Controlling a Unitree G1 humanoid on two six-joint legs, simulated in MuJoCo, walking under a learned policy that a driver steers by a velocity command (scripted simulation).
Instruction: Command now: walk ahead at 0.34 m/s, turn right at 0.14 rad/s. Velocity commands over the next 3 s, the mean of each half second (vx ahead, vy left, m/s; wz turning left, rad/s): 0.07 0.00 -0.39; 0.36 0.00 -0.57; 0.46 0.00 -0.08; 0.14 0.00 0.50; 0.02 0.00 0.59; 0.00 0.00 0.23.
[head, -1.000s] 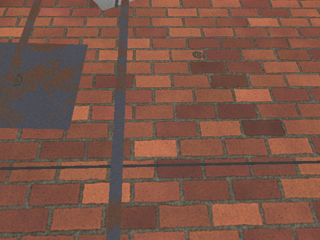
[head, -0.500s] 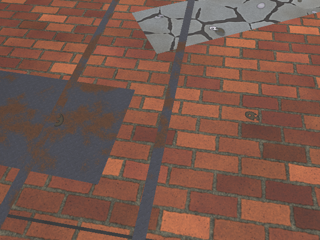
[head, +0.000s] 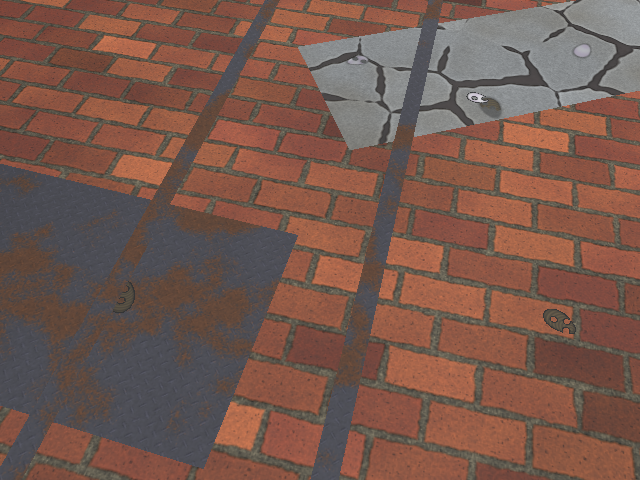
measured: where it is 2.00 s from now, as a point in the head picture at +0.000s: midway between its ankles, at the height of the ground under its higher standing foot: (528, 422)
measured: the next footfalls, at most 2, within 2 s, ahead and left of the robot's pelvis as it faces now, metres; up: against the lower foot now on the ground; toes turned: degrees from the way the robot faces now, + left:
right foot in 0.34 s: +0.24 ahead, -0.13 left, +0.00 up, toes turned -10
left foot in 0.68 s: +0.22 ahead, +0.11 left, +0.00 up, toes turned -24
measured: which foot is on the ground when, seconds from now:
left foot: down 0.00-0.34, up 0.36-0.66, down 0.68-1.00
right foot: up 0.00-0.32, down 0.34-0.68, up 0.70-1.00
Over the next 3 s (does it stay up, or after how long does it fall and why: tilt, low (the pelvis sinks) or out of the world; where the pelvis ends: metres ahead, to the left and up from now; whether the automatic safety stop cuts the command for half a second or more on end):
stays up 0.57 -0.34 0.00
